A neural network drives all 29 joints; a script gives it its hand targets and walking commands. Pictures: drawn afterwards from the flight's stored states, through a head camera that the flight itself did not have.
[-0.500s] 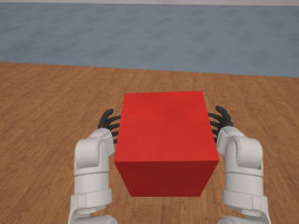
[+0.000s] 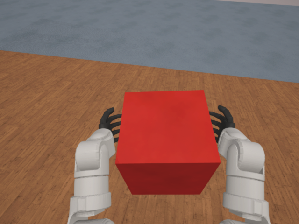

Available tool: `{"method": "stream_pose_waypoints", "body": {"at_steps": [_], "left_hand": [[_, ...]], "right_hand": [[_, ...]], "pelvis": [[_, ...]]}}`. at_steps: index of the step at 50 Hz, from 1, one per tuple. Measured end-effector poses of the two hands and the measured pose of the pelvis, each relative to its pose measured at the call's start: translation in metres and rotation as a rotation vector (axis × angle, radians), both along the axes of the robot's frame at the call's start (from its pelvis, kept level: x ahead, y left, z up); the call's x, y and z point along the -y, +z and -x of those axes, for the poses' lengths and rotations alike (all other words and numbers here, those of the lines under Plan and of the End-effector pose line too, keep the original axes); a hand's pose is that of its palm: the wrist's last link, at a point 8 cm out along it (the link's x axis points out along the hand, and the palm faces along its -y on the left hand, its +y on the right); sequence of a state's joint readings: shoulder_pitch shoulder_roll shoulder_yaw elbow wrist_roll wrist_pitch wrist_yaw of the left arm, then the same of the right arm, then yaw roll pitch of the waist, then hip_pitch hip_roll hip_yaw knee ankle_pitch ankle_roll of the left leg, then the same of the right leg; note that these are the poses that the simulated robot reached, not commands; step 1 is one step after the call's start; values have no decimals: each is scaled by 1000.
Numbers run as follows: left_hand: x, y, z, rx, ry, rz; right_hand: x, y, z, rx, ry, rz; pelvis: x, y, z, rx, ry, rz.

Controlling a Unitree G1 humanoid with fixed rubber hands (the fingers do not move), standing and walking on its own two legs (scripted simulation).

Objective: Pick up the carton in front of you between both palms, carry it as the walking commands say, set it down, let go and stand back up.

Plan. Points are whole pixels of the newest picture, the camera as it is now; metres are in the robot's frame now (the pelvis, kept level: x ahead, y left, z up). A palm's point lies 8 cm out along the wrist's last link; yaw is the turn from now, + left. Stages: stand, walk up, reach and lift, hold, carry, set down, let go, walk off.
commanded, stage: carry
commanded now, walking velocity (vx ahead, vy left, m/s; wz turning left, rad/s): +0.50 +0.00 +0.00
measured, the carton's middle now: (164, 146) +0.34 +0.01 +0.04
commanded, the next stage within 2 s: none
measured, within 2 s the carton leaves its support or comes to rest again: neither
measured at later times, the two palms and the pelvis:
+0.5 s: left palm (136, 84) +0.61 +0.13 +0.06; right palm (213, 85) +0.62 -0.17 +0.06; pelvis +0.29 -0.02 -0.05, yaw +1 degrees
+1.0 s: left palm (141, 56) +0.93 +0.15 +0.01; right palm (198, 57) +0.93 -0.15 +0.02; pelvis +0.61 +0.00 -0.11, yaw -1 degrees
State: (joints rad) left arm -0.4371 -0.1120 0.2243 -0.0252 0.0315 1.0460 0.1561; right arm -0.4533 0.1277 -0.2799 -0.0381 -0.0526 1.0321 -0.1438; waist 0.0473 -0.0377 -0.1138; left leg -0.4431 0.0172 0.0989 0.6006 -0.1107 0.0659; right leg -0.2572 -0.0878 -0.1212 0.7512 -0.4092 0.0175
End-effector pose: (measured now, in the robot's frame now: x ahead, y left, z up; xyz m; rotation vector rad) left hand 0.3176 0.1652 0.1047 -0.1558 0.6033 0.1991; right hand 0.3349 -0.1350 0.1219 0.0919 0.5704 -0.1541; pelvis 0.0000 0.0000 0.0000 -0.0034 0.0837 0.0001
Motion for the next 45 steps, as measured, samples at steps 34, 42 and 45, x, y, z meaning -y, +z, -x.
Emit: {"method": "stream_pose_waypoints", "body": {"at_steps": [34, 42, 45], "left_hand": [[22, -68, -369, -59, 73, -22], [20, -55, -479, 29, 36, -47], [15, -60, -528, 59, 18, -62]], "right_hand": [[19, -82, -382, -63, 35, -48], [19, -74, -482, 27, 13, -44], [16, -77, -528, 59, 4, -13]], "pelvis": [[34, -43, -380, 8, 37, -28], [24, -53, -483, 14, 20, -20], [16, -70, -531, 24, 14, -10]]}}
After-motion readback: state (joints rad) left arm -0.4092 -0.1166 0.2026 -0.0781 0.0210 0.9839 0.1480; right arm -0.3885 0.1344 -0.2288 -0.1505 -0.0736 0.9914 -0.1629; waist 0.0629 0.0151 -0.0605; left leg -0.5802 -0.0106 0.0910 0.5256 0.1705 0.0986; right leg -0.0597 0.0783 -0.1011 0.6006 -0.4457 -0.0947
